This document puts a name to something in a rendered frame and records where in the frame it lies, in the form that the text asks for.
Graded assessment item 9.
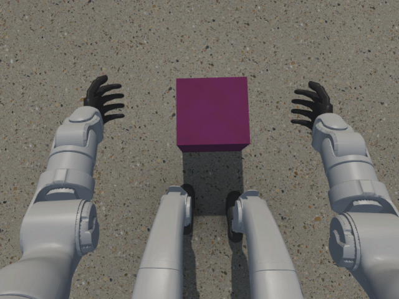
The robot right upper arm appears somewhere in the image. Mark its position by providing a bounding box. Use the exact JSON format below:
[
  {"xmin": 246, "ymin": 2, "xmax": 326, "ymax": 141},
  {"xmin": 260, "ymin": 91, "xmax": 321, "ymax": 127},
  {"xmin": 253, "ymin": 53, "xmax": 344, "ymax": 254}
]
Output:
[{"xmin": 329, "ymin": 212, "xmax": 399, "ymax": 299}]

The robot left hand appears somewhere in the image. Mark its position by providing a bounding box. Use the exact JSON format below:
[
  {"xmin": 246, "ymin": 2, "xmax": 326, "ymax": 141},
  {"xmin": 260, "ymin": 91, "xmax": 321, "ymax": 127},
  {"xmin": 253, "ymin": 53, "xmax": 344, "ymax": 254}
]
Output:
[{"xmin": 84, "ymin": 75, "xmax": 125, "ymax": 125}]

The right robot foot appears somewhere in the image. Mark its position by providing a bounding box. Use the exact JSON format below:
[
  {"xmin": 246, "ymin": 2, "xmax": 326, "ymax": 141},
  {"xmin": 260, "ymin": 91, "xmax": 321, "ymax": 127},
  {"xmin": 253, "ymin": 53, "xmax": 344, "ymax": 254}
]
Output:
[{"xmin": 226, "ymin": 191, "xmax": 243, "ymax": 243}]

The robot left upper arm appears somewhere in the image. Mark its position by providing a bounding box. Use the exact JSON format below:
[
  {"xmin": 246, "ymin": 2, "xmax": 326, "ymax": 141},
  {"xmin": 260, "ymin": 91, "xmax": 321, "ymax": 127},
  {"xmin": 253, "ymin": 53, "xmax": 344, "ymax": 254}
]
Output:
[{"xmin": 0, "ymin": 199, "xmax": 99, "ymax": 299}]

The robot right hand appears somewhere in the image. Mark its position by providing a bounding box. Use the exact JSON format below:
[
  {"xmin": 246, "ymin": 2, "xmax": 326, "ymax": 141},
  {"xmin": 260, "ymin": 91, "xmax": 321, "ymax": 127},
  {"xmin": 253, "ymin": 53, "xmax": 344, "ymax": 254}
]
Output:
[{"xmin": 291, "ymin": 81, "xmax": 333, "ymax": 130}]

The robot right forearm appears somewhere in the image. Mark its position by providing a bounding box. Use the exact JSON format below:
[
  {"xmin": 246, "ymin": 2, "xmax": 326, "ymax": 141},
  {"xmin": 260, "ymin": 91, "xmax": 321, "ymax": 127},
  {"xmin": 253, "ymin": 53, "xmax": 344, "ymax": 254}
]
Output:
[{"xmin": 312, "ymin": 113, "xmax": 399, "ymax": 217}]

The carton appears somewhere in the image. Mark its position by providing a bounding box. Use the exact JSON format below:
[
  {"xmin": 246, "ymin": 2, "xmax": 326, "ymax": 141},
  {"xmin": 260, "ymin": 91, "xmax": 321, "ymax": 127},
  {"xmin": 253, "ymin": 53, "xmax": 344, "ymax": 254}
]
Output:
[{"xmin": 176, "ymin": 77, "xmax": 250, "ymax": 153}]

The robot left forearm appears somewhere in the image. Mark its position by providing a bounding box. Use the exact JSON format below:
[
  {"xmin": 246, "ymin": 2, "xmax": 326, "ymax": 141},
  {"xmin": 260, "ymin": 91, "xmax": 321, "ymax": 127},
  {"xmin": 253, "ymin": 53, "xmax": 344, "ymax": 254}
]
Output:
[{"xmin": 19, "ymin": 106, "xmax": 104, "ymax": 254}]

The robot left shin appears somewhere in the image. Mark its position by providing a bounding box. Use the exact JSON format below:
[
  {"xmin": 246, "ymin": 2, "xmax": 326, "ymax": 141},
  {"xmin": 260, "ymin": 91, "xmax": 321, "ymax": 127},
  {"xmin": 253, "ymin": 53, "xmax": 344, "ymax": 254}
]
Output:
[{"xmin": 160, "ymin": 186, "xmax": 189, "ymax": 225}]

